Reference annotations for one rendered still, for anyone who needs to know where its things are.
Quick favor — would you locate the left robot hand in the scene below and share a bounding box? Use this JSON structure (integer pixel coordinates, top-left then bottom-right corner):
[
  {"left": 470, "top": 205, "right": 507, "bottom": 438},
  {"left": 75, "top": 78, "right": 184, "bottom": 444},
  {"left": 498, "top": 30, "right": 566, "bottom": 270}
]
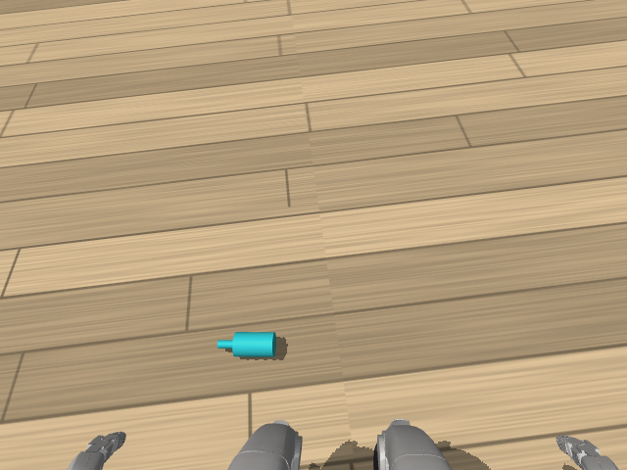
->
[{"left": 67, "top": 432, "right": 126, "bottom": 470}]

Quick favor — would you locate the right robot hand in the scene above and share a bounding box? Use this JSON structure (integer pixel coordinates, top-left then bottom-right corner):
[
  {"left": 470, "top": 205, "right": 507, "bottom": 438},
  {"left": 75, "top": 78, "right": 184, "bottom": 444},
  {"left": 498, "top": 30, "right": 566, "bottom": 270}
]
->
[{"left": 556, "top": 435, "right": 619, "bottom": 470}]

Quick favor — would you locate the bottle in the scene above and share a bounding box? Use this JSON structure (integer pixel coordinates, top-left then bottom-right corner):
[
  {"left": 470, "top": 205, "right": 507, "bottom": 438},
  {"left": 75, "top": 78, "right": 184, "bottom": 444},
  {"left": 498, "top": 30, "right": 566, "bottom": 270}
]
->
[{"left": 217, "top": 332, "right": 276, "bottom": 357}]

